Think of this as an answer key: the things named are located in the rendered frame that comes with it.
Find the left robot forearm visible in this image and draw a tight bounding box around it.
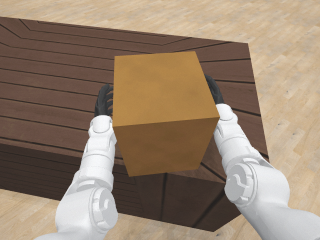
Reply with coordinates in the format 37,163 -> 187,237
55,115 -> 117,228

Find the right robot forearm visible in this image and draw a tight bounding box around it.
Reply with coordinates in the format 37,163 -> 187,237
213,103 -> 290,194

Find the robot right upper arm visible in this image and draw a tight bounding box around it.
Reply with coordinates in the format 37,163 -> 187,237
224,162 -> 320,240

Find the robot left upper arm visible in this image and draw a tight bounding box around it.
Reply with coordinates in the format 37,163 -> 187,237
33,186 -> 118,240

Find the carton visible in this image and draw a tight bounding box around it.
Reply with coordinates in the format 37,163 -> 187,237
112,51 -> 220,177

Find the left robot hand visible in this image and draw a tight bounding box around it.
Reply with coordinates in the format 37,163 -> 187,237
94,83 -> 114,117

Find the right robot hand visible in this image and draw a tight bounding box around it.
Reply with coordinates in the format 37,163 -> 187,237
204,74 -> 225,105

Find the pedestal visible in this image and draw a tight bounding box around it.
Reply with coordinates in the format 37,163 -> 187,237
0,16 -> 270,232

